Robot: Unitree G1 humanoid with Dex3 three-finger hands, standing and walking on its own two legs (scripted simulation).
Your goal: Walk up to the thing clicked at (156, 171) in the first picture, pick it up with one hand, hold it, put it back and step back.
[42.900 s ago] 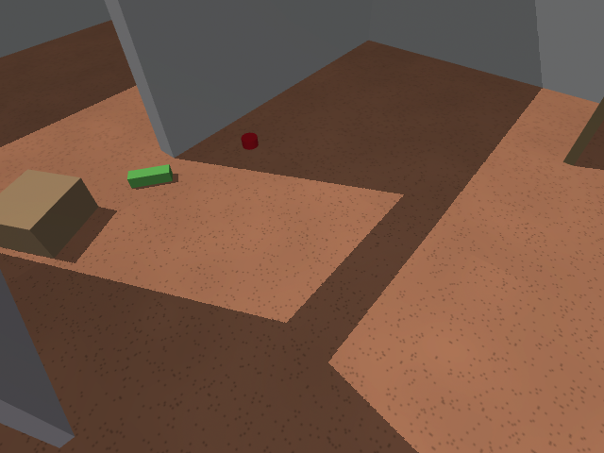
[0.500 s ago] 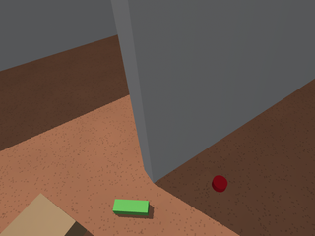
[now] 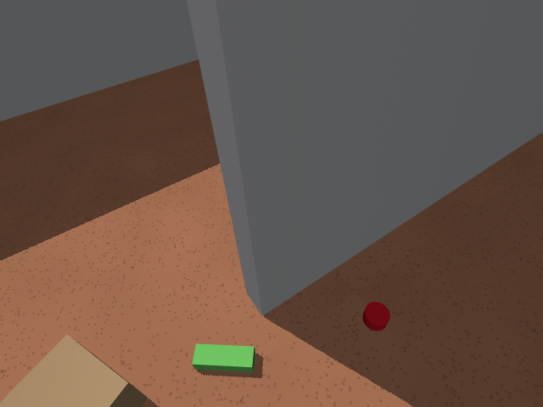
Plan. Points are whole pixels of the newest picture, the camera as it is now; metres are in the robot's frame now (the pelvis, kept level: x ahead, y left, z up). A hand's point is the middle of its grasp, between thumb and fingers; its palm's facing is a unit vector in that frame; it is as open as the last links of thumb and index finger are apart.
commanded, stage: stand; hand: left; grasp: from above
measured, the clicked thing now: (224, 357) +0.44 +0.23 -0.75
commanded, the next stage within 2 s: step back in 0.44 s
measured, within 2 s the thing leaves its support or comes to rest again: neither
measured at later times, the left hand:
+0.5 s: hand out of the picture +0.07 +0.25 -0.16, palm faces +0.01 -0.94 -0.35, open 7.4 cm
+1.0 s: hand out of the picture +0.06 +0.30 -0.18, palm faces -0.10 -0.93 -0.36, open 7.4 cm
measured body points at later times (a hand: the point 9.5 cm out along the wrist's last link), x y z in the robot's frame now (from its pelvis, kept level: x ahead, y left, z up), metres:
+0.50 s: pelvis +0.00 +0.00 +0.00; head +0.02 -0.01 +0.45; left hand +0.07 +0.30 -0.13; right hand +0.07 -0.30 -0.14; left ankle +0.00 +0.14 -0.75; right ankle +0.00 -0.13 -0.75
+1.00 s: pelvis -0.07 +0.05 -0.02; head +0.01 +0.07 +0.42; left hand +0.07 +0.35 -0.15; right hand -0.01 -0.26 -0.13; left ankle -0.05 +0.13 -0.75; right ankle -0.09 -0.08 -0.69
